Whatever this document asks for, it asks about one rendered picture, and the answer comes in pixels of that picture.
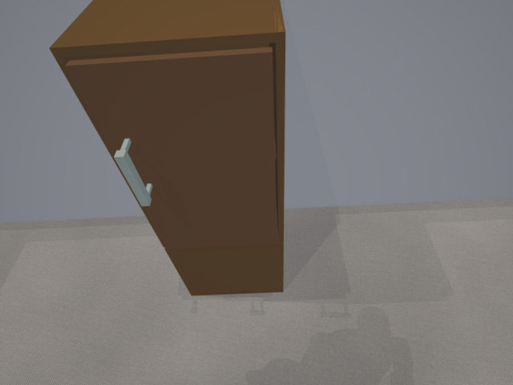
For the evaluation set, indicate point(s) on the cupboard door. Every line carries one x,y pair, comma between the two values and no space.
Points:
201,126

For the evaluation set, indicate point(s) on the handle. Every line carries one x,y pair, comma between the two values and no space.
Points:
132,176

